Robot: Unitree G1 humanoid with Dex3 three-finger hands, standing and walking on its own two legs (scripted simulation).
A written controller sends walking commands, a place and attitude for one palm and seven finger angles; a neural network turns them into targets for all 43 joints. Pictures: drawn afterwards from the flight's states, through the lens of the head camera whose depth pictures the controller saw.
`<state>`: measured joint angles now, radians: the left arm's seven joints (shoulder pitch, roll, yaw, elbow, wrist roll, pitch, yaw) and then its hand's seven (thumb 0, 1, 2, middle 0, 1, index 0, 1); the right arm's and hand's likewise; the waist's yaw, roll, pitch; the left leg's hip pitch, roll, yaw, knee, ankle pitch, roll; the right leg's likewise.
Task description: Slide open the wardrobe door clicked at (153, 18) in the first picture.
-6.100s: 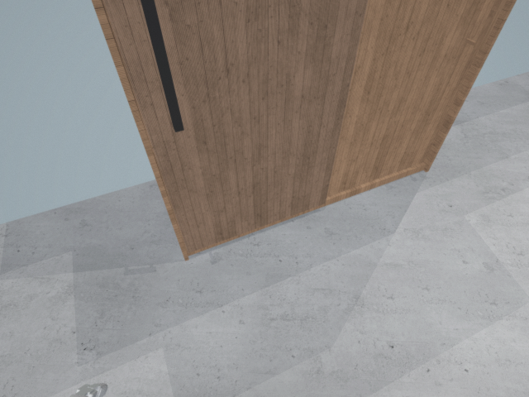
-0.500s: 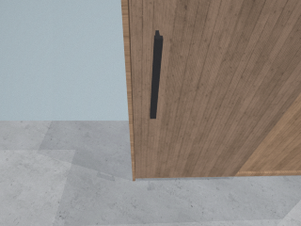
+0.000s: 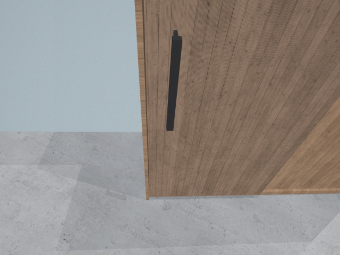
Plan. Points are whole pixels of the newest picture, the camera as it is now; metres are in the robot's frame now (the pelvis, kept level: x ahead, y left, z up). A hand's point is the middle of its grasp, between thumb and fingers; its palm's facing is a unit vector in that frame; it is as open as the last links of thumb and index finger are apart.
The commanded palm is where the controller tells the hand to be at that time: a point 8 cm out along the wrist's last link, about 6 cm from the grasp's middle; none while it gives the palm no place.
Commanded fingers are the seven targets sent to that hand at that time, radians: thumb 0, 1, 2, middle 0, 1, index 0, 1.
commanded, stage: look again from close up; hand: left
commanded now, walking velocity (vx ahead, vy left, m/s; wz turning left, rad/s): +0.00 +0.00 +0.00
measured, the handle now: (172, 87) +0.57 +0.03 +0.11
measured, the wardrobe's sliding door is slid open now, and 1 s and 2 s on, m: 0.00 0.00 0.00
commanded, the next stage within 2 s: none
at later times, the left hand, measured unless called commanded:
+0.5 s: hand out of the picture -0.04 +0.14 -0.18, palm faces +0.05 -0.99 -0.13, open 7.4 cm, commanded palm none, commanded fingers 0.00 0.90 0.90 -0.20 -0.30 -0.20 -0.30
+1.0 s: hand out of the picture -0.03 +0.12 -0.18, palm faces +0.05 -0.99 -0.12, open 7.4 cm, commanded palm none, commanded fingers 0.00 0.90 0.90 -0.20 -0.30 -0.20 -0.30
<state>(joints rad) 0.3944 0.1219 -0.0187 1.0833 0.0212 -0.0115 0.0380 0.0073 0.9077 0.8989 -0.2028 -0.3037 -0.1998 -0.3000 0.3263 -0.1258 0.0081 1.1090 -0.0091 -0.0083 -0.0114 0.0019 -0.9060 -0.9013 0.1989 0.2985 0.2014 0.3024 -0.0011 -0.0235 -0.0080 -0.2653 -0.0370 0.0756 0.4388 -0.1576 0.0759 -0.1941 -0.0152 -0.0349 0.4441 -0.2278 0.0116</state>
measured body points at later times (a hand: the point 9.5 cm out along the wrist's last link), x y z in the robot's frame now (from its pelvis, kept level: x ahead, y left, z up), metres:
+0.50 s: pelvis +0.00 +0.00 +0.00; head -0.01 +0.01 +0.45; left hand -0.04 +0.19 -0.17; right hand -0.01 -0.22 -0.16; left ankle +0.05 +0.07 -0.74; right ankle +0.01 -0.13 -0.74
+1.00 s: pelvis +0.01 -0.02 +0.00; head +0.00 -0.01 +0.45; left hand -0.03 +0.18 -0.16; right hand -0.01 -0.22 -0.16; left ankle +0.05 +0.07 -0.74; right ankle +0.01 -0.13 -0.74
